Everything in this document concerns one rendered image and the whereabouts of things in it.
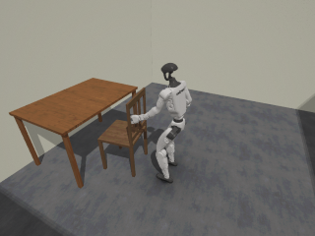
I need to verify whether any chair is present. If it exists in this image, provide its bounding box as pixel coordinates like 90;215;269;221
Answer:
97;88;148;177

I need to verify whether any table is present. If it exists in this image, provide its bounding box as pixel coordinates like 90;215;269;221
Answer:
9;78;138;189

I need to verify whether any robot head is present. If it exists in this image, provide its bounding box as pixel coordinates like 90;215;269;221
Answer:
161;63;181;88

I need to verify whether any right robot upper arm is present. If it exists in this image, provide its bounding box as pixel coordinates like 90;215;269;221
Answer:
179;81;192;104

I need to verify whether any left robot forearm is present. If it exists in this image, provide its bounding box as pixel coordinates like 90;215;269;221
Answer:
138;108;157;121

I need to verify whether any right robot foot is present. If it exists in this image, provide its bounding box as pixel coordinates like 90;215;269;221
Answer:
167;158;177;166

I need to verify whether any left robot upper arm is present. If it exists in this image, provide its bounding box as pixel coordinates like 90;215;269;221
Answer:
154;88;172;115

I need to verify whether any left robot hand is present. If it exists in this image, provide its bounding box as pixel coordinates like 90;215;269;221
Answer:
130;115;140;124

